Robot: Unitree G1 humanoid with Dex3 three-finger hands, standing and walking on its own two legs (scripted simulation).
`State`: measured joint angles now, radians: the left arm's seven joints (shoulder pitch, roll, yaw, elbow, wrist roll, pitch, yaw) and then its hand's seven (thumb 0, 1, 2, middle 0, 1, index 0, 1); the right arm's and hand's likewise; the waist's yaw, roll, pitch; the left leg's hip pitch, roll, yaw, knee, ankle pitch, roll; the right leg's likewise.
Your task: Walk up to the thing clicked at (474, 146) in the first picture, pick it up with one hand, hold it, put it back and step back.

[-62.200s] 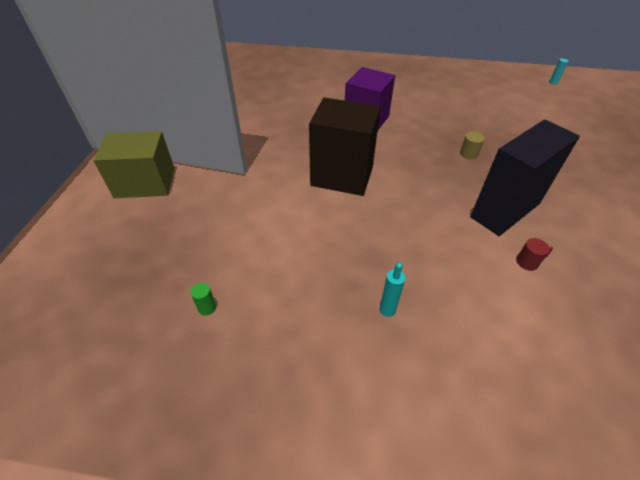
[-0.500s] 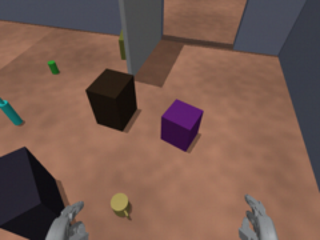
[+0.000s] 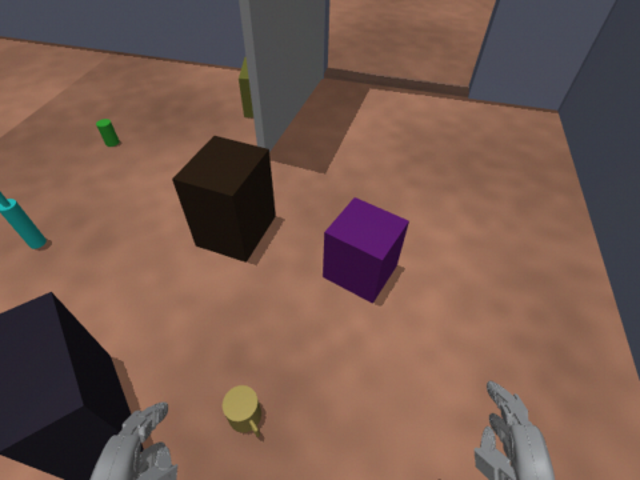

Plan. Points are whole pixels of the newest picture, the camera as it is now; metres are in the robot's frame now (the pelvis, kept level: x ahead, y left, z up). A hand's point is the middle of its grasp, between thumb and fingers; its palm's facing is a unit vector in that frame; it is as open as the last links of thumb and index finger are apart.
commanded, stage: home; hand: left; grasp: from above
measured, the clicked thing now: (245, 414) +0.41 +0.20 -0.66
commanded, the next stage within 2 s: stand in 0.80 s
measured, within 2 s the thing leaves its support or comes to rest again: neither
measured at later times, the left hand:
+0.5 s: hand (174, 473) +0.16 +0.18 -0.05, palm faces +0.04 -0.98 -0.20, open 7.4 cm
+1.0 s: hand out of the picture +0.16 +0.20 -0.08, palm faces +0.01 -0.95 -0.30, open 7.4 cm
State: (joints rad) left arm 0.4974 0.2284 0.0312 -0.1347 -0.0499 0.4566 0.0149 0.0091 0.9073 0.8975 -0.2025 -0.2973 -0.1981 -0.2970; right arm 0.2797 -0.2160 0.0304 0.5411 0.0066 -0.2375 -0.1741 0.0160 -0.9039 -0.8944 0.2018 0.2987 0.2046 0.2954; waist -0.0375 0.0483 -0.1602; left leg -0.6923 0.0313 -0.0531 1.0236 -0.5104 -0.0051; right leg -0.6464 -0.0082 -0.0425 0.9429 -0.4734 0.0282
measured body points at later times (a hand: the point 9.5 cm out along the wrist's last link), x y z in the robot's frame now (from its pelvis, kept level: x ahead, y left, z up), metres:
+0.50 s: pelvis +0.00 +0.00 +0.00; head +0.02 +0.00 +0.45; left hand +0.16 +0.23 -0.03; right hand +0.16 -0.25 -0.06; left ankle +0.00 +0.12 -0.68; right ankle +0.00 -0.14 -0.68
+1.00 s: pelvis -0.01 +0.00 +0.01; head +0.02 +0.00 +0.46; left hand +0.16 +0.25 -0.05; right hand +0.15 -0.25 -0.09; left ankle +0.00 +0.12 -0.68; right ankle +0.00 -0.14 -0.68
